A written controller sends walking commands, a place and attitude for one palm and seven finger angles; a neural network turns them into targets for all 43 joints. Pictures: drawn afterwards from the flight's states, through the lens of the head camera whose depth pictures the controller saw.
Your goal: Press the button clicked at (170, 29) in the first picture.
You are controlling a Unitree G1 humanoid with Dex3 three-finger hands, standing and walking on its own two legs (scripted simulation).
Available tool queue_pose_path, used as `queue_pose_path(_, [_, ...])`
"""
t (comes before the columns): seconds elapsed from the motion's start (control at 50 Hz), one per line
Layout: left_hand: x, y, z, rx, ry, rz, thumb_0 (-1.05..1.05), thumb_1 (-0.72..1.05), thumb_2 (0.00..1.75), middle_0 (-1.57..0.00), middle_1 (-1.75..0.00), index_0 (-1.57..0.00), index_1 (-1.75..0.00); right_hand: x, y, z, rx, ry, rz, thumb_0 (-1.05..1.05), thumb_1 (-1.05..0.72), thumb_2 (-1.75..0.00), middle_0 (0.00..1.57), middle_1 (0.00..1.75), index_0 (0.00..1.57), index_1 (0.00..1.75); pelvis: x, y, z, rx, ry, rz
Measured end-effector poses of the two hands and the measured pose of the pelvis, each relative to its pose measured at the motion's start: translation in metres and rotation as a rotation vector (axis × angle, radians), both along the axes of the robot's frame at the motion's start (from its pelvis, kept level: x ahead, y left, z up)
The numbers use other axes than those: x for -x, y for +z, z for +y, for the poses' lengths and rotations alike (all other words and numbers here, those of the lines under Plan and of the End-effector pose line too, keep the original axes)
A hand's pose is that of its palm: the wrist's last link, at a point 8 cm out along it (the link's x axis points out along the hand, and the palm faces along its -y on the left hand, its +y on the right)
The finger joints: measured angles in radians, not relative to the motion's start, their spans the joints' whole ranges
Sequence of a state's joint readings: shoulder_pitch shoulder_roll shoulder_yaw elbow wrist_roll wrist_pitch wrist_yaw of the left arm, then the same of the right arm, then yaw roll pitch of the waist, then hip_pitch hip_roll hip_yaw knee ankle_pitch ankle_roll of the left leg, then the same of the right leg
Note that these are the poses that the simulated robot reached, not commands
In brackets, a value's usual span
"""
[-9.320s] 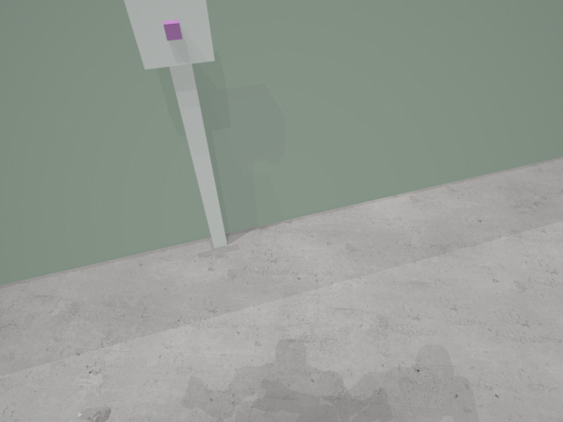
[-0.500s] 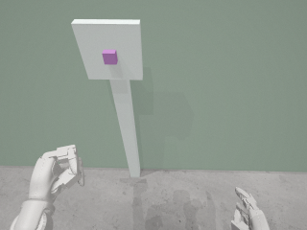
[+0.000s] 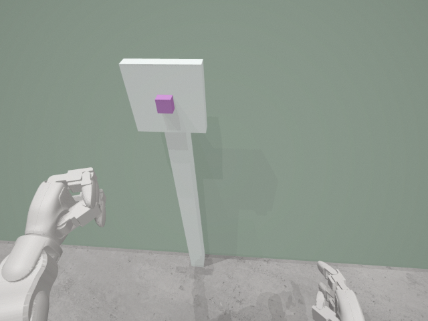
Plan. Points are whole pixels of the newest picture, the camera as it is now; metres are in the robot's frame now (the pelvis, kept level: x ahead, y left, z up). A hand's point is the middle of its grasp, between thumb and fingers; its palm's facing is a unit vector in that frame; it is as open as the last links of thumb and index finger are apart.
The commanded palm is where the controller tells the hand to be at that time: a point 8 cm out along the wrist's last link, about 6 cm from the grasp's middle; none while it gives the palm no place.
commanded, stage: raise the hand and make a fist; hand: left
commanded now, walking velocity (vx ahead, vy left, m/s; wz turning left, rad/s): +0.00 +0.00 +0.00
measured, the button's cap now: (165, 103) +0.53 +0.18 +0.17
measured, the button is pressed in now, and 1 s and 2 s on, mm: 0 0 0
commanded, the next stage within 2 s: aim a knuckle at the button in 0.42 s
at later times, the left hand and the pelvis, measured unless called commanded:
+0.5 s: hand (95, 211) +0.22 +0.21 +0.16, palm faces +0.11 -0.99 -0.07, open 3.1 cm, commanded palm +0.19 +0.25 +0.17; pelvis -0.01 +0.00 +0.00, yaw -1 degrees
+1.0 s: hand (132, 175) +0.31 +0.19 +0.15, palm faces +0.08 -1.00 -0.03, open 3.1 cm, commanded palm +0.28 +0.23 +0.15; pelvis -0.01 +0.00 +0.00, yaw -2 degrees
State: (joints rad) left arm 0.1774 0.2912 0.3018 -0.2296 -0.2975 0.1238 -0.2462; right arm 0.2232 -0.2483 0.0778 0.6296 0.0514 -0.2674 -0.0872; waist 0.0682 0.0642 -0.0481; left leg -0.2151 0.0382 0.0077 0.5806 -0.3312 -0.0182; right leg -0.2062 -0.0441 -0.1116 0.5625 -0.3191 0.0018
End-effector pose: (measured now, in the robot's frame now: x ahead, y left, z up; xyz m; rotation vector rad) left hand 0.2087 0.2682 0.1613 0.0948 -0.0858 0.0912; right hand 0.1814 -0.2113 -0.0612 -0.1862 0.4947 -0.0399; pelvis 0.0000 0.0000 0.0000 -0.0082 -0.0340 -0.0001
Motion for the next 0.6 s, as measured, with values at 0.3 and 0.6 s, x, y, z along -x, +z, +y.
queue_pose_path(0.3, [0.007,-0.001,-0.009,0.028,0.009,0.028,0.02,0.9,0.9,-1.3,-1.5,-1.3,-1.5,0.011,0.009,-0.017,0.012,-0.04,-0.029,0.01,-0.9,-0.9,0.2,0.3,0.2,0.3,0.01,0.003,-0.006,-0.005,-0.013,-0.029])
queue_pose_path(0.6, [0.008,0.001,-0.004,0.029,0.014,0.015,0.02,0.9,0.9,-1.3,-1.5,-1.3,-1.5,0.017,0.005,-0.005,-0.001,-0.027,-0.025,0.01,-0.9,-0.9,0.2,0.3,0.21,0.3,0.015,0.004,-0.002,-0.003,-0.008,-0.04])
